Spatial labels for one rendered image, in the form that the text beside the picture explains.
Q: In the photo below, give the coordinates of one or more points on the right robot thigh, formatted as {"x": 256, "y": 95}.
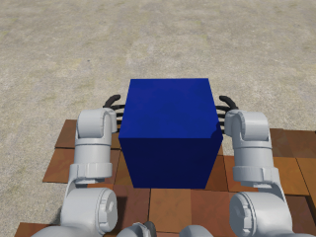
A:
{"x": 194, "y": 231}

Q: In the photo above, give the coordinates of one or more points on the robot left upper arm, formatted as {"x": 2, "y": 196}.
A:
{"x": 87, "y": 212}

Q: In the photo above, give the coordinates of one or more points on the carton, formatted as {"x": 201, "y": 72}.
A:
{"x": 170, "y": 133}

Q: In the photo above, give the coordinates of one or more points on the robot left foot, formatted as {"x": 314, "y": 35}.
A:
{"x": 151, "y": 227}

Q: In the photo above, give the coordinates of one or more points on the robot left forearm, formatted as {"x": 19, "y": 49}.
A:
{"x": 92, "y": 152}

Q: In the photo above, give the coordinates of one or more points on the robot right upper arm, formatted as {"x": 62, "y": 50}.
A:
{"x": 260, "y": 214}

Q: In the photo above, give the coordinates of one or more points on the right robot hand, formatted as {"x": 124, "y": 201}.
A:
{"x": 232, "y": 106}

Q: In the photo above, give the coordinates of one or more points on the robot right forearm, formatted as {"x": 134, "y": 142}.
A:
{"x": 253, "y": 155}

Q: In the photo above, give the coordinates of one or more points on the left robot hand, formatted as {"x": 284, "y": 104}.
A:
{"x": 108, "y": 104}

